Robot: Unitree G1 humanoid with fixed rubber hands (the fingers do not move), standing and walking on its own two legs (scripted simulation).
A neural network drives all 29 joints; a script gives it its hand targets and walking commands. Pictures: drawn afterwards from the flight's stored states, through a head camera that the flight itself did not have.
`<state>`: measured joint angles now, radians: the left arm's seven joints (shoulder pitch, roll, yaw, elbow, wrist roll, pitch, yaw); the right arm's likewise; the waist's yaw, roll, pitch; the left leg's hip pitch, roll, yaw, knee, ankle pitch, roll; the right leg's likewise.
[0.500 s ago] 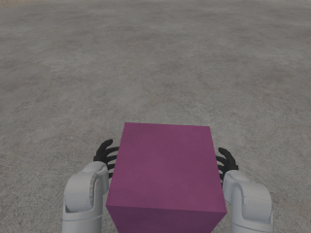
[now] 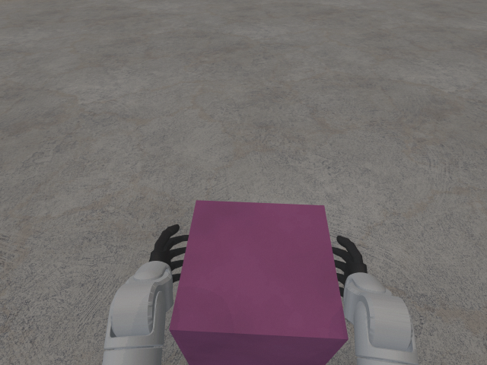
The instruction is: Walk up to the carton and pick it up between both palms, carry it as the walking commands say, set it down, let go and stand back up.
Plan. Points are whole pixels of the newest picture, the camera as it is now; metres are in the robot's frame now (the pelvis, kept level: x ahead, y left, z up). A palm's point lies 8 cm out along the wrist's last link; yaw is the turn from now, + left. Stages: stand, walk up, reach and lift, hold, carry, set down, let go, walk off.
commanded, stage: carry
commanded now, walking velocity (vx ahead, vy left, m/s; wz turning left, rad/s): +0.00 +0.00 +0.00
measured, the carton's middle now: (255, 294) +0.27 +0.00 +0.00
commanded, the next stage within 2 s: hold in 0.46 s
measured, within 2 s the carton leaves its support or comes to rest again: neither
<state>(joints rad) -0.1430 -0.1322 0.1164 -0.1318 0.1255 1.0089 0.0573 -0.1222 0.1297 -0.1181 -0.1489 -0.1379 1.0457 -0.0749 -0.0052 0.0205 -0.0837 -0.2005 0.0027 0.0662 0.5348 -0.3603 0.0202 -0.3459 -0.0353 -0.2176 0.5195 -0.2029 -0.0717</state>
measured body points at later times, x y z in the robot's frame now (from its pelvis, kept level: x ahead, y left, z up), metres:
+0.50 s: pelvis -0.01 +0.00 +0.00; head -0.03 -0.01 +0.45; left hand +0.27 +0.14 +0.05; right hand +0.26 -0.16 +0.04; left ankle -0.05 +0.10 -0.73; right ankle +0.05 -0.08 -0.73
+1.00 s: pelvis -0.03 +0.01 +0.00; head -0.08 -0.01 +0.45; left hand +0.28 +0.15 +0.05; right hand +0.26 -0.16 +0.03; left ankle -0.05 +0.11 -0.73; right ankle +0.05 -0.08 -0.73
